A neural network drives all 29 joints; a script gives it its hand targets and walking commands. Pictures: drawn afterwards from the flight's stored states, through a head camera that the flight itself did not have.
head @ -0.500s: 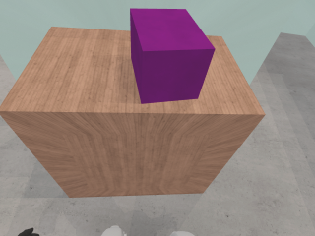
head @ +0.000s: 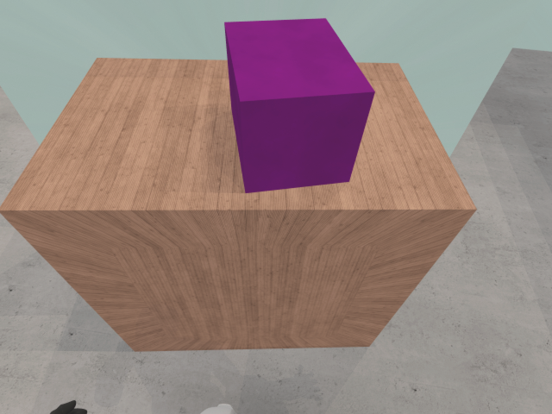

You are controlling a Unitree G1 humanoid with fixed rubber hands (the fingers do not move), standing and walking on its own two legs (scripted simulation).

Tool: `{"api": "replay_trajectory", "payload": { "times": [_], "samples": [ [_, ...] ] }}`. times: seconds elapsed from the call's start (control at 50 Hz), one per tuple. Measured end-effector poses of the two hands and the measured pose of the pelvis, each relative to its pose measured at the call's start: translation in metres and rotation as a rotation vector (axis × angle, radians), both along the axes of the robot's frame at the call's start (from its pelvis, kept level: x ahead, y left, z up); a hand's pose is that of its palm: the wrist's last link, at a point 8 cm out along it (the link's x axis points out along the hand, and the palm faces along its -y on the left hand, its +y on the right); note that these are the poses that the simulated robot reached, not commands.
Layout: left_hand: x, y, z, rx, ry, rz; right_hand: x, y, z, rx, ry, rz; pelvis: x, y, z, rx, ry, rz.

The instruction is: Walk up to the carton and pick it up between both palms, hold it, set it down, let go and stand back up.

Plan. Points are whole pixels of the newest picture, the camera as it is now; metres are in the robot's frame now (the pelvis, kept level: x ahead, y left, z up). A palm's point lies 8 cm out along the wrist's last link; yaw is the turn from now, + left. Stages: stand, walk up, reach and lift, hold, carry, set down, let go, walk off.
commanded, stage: walk up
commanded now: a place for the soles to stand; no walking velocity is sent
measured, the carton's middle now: (287, 102) +0.63 -0.01 +0.12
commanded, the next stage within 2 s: none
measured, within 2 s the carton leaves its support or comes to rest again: neither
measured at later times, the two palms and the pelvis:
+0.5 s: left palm out of the picture +0.09 +0.33 -0.07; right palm out of the picture +0.09 -0.32 -0.07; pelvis +0.00 +0.01 +0.00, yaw +0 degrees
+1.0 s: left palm out of the picture +0.10 +0.29 -0.04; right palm out of the picture +0.13 -0.38 -0.06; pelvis +0.05 -0.05 +0.02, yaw +2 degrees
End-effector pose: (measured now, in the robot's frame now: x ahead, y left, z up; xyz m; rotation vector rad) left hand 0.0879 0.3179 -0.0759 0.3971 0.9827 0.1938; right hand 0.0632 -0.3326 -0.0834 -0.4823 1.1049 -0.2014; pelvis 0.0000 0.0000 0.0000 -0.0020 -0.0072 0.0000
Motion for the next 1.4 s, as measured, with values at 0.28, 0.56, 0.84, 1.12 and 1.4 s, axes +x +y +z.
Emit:
{"api": "replay_trajectory", "payload": {
  "times": [0.28,0.56,0.84,1.12,1.4],
  "samples": [
    [0.006,0.005,0.005,-0.001,-0.04,-0.034,0.028,0.013,0.01,0.02,-0.074,0.044,0.001,0.007,0.003,-0.011,0.008,0.003],
    [0.002,0.008,0.006,-0.002,-0.039,-0.041,0.023,0.016,0.012,0.02,-0.065,0.047,-0.003,0.009,0.006,-0.015,0.012,0.005],
    [0.019,0.0,0.032,0.076,-0.082,-0.006,0.025,-0.039,0.019,0.011,-0.077,-0.027,0.017,-0.03,0.01,0.0,0.013,0.02],
    [0.035,-0.031,0.028,0.019,0.04,0.033,0.099,-0.035,0.024,0.058,-0.067,0.048,0.075,-0.04,0.022,0.019,0.012,0.032],
    [0.063,-0.023,-0.003,-0.026,0.049,0.071,0.149,-0.02,0.029,-0.001,-0.103,0.088,0.109,-0.027,0.009,-0.022,-0.048,0.058]
  ]
}}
